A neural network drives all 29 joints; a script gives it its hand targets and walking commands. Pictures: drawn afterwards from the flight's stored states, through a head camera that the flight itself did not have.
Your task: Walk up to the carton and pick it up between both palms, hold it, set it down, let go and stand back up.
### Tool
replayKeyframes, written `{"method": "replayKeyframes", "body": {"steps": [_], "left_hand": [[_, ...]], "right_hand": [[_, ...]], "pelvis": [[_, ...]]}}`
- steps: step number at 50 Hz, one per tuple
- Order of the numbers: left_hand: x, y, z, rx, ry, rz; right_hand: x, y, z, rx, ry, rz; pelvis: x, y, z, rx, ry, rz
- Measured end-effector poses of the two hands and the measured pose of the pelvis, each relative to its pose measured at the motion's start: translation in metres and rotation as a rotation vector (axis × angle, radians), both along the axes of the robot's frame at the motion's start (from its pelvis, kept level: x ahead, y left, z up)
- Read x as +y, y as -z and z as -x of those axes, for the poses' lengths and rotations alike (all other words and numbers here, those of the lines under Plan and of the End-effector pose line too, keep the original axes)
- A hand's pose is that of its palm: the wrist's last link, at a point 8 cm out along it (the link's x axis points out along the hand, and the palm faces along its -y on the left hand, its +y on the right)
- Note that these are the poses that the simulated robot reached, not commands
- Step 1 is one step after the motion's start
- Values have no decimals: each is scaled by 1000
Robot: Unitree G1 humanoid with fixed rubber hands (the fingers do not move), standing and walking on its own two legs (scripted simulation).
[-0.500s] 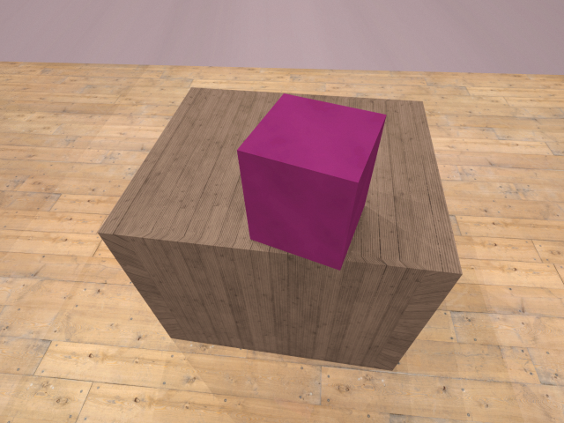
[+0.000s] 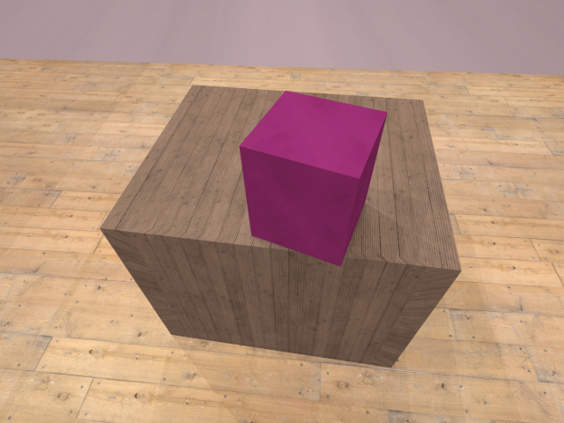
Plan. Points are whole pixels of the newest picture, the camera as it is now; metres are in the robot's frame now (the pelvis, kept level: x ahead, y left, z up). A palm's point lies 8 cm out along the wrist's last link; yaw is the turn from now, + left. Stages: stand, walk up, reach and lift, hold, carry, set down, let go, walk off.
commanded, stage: walk up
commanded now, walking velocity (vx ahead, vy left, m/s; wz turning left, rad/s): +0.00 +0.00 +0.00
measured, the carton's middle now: (313, 179) +0.57 -0.03 -0.01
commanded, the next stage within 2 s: none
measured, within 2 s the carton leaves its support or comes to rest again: neither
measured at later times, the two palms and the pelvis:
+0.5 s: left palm out of the picture +0.06 +0.25 -0.15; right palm out of the picture -0.02 -0.24 -0.16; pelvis +0.01 +0.01 -0.02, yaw -7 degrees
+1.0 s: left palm out of the picture +0.09 +0.27 -0.14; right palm out of the picture +0.05 -0.25 -0.12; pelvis -0.01 +0.01 -0.02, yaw -7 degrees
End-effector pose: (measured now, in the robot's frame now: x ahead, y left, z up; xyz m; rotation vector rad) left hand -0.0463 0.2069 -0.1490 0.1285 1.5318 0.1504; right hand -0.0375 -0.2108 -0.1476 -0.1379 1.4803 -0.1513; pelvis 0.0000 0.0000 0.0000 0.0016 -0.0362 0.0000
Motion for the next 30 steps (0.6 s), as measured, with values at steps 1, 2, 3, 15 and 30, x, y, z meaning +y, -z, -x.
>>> {"method": "replayKeyframes", "body": {"steps": [1,2,3,15,30], "left_hand": [[0,0,0,-3,-3,0],[1,0,0,-5,-3,0],[1,0,-1,-6,0,0],[24,7,-17,-110,28,-39],[24,-13,-166,-420,255,-113]], "right_hand": [[0,0,1,3,-2,0],[1,0,2,6,-2,-2],[2,0,2,8,-2,-5],[-15,8,-29,-136,-2,59],[-30,31,7,-70,110,38]], "pelvis": [[0,0,0,0,0,0],[0,0,1,1,0,-1],[0,0,1,1,-1,0],[9,15,-3,-12,32,6],[1,29,-14,-76,128,-6]]}}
